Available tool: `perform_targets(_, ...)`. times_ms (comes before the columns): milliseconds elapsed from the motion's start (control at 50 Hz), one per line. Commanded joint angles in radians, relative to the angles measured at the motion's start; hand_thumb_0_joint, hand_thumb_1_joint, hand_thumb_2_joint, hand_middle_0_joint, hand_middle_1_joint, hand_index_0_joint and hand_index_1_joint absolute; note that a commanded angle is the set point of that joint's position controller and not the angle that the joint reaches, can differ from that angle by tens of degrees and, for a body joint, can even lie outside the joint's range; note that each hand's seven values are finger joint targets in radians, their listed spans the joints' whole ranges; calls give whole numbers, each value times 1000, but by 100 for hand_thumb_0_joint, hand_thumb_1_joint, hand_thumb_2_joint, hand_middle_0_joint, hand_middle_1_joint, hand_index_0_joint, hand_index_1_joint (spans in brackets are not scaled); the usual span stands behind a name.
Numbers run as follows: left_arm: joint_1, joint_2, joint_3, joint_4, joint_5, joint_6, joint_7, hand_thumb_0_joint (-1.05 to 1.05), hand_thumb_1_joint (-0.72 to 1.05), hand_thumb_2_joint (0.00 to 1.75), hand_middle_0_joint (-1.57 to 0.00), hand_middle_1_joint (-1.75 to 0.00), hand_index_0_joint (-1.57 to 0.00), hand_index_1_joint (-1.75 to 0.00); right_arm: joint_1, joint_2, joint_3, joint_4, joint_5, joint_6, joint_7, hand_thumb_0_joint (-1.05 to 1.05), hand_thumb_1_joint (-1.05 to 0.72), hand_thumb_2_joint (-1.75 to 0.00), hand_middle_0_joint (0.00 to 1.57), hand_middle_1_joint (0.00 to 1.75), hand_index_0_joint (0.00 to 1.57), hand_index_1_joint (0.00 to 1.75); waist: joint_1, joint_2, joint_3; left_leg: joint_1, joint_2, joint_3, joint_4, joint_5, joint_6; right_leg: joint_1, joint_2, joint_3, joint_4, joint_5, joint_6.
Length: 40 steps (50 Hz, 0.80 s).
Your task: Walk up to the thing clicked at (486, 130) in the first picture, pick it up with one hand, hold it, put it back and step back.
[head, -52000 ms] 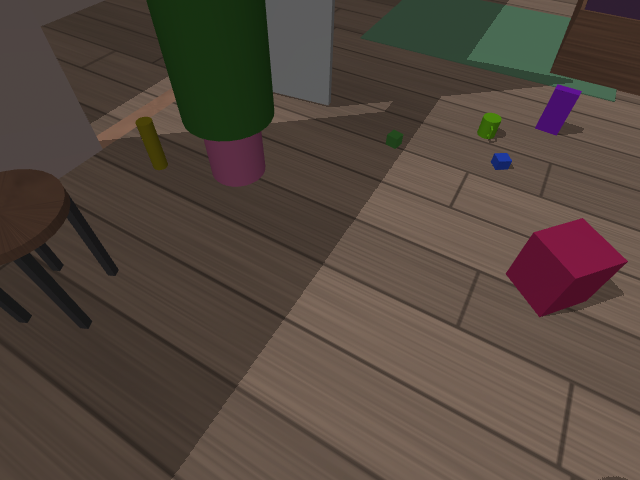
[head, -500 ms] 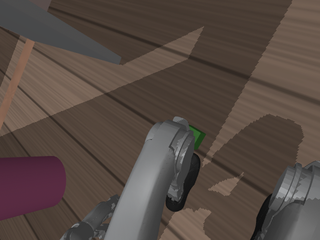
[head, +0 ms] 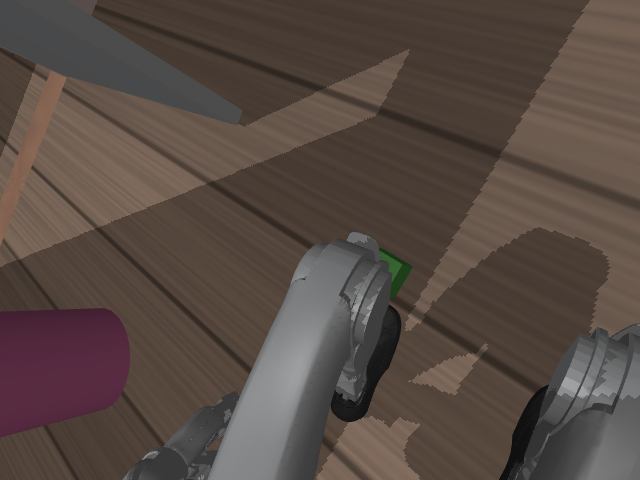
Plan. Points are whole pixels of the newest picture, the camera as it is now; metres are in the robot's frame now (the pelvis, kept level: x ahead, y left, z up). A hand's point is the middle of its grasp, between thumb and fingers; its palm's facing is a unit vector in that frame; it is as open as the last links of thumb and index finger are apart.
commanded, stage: close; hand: right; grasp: from above
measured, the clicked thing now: out of the picture +0.46 -0.37 -0.25
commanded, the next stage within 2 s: settle in 0.04 s
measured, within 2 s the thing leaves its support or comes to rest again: leaves its support in 0.56 s
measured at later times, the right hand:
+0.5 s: hand out of the picture +0.46 -0.37 -0.22, palm faces -0.43 +0.15 -0.89, open 11.8 cm
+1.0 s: hand out of the picture +0.46 -0.38 -0.12, palm faces -0.46 +0.12 -0.88, open 11.7 cm
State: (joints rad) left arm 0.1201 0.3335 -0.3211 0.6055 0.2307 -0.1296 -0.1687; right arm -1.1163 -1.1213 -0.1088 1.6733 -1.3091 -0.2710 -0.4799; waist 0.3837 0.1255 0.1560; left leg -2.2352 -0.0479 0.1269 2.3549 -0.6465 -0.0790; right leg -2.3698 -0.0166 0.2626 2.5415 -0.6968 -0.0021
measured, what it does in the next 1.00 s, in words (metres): stands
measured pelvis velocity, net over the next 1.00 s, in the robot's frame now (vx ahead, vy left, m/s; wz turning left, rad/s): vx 0.00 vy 0.00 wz -0.07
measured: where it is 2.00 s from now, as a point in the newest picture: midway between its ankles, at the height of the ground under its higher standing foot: (434, 426)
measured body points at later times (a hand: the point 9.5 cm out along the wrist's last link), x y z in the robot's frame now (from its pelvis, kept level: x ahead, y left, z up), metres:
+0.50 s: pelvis +0.00 +0.00 +0.00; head +0.27 -0.14 +0.33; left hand +0.06 +0.26 -0.05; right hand +0.48 -0.37 -0.16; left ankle +0.12 +0.13 -0.27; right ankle +0.06 -0.13 -0.27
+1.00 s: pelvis +0.00 +0.00 +0.03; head +0.25 -0.11 +0.39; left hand +0.09 +0.27 -0.05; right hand +0.48 -0.38 -0.07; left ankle +0.12 +0.13 -0.27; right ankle +0.06 -0.13 -0.27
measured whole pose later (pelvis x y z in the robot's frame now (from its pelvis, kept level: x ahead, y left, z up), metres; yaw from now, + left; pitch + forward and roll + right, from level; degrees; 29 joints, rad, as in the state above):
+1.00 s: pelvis +0.00 +0.00 +0.03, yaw -4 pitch +34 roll +12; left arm 0.15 0.32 -0.15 0.60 0.13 -0.01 -0.15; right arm -1.01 -0.91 -0.09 1.28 -1.21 -0.18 -0.16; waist 0.27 0.01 0.02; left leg -2.21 0.00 0.08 2.27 -0.66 -0.06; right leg -2.34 0.00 0.18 2.40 -0.67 -0.01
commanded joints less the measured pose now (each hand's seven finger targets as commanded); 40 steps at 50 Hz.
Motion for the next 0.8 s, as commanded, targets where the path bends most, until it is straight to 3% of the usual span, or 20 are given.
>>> perform_targets(0,182,326,111,12,0,5,13,0,90,90,-20,-30,-20,-30,-212,-214,-6,-122,19,6,-18,0,-22,-118,57,122,59,120,41,-507,-609,315,-34,134,-193,210,90,494,-26,-111,-265,178,-9)
perform_targets(60,187,323,108,16,0,7,15,0,90,90,-20,-30,-20,-30,-218,-222,-8,-130,24,8,-16,0,-25,-120,60,122,62,120,35,-500,-635,338,-35,130,-196,218,91,489,-25,-115,-263,189,-11)
perform_targets(120,187,325,99,12,2,5,14,0,90,90,-20,-30,-20,-30,-203,-204,-4,-90,26,9,-13,0,-30,-124,66,122,67,121,50,-490,-587,302,-33,141,-190,211,95,491,-26,-103,-264,197,-6)
perform_targets(140,189,320,100,9,0,5,13,0,91,90,-20,-30,-20,-30,-204,-201,1,-94,24,9,-11,0,-24,-121,65,124,67,122,51,-481,-590,313,-33,137,-192,217,91,494,-25,-105,-264,195,-9)
perform_targets(240,180,321,98,11,2,11,18,0,92,91,-20,-30,-20,-30,-211,-220,-14,-112,41,13,-5,0,-20,-120,62,122,64,121,30,-507,-619,308,-30,141,-193,198,95,506,-26,-101,-277,175,-3)
perform_targets(260,190,329,104,12,0,12,17,0,91,90,-20,-30,-20,-30,-220,-231,-18,-145,33,14,-1,0,-19,-123,62,123,63,122,32,-545,-626,301,-27,140,-186,216,99,541,-28,-99,-281,204,2)
perform_targets(280,184,322,106,8,0,14,17,0,91,90,-20,-30,-20,-30,-226,-243,-25,-165,35,16,0,0,-20,-122,62,123,63,121,16,-552,-663,315,-29,137,-183,220,99,554,-29,-99,-281,210,2)
perform_targets(340,187,327,112,13,1,21,18,0,91,90,-20,-30,-20,-30,-217,-241,-34,-191,36,24,6,0,-21,-126,64,122,65,122,18,-575,-683,328,-28,136,-183,247,100,566,-28,-105,-275,246,4)
perform_targets(420,198,329,136,16,-5,30,19,0,91,90,-20,-30,-20,-30,-219,-278,-79,-283,33,34,22,0,-19,-126,64,121,64,121,-11,-614,-717,327,-24,125,-187,252,110,577,-23,-123,-268,267,7)
perform_targets(440,197,332,145,10,-5,30,19,0,91,90,-20,-30,-20,-30,-226,-258,-69,-329,32,35,27,0,-22,-127,66,121,66,121,-16,-647,-739,311,-23,124,-183,255,112,617,-23,-123,-276,284,12)
perform_targets(460,208,326,150,21,-6,35,17,0,91,90,-20,-30,-20,-30,-218,-294,-100,-362,32,35,28,0,-24,-126,66,123,66,122,-29,-670,-779,332,-23,121,-181,267,110,632,-25,-123,-281,297,12)
perform_targets(500,197,323,167,2,-15,40,13,0,91,90,-20,-30,-20,-30,-214,-249,-87,-431,38,37,43,0,-26,-125,68,120,68,120,-40,-684,-802,315,-20,119,-177,274,118,650,-21,-126,-288,321,16)
perform_targets(520,201,325,178,7,-17,43,12,0,91,90,-20,-30,-20,-30,-212,-251,-97,-457,42,39,50,0,-27,-125,67,122,69,121,-38,-692,-813,312,-17,119,-178,281,119,663,-21,-127,-290,328,16)
perform_targets(540,204,322,191,7,-21,47,10,0,91,90,-20,-30,-20,-30,-198,-263,-114,-500,45,41,55,0,-29,-123,67,123,69,121,-57,-719,-843,309,-17,113,-177,280,121,684,-20,-131,-301,335,18)
perform_targets(560,208,311,197,8,-27,49,6,0,91,90,-20,-30,-20,-30,-199,-215,-87,-523,56,43,67,0,-30,-122,68,122,70,120,-56,-717,-840,302,-13,112,-181,284,122,677,-16,-134,-307,335,18)
perform_targets(600,222,303,218,18,-39,55,2,0,91,90,-20,-30,-20,-30,-191,-202,-92,-557,61,53,84,0,-33,-122,69,121,71,119,-68,-714,-855,292,-10,102,-188,279,121,687,-15,-141,-315,328,15)
perform_targets(680,239,293,244,21,-58,70,-1,0,90,90,-20,-30,-20,-30,-215,-134,-67,-557,80,77,122,0,-40,-125,74,121,77,119,-57,-641,-813,261,-4,92,-215,238,121,627,-7,-148,-330,262,5)
perform_targets(740,248,285,258,24,-74,81,3,0,90,90,-20,-30,-20,-30,-216,-77,-35,-558,92,90,162,0,-45,-123,76,122,80,118,-66,-627,-814,243,3,87,-228,217,123,633,-1,-144,-364,243,5)
perform_targets(780,250,281,266,23,-86,94,6,0,90,90,-20,-30,-20,-30,-223,-71,-26,-564,101,100,191,0,-46,-123,77,123,81,119,-80,-598,-840,258,2,80,-241,216,121,642,-1,-148,-379,236,0)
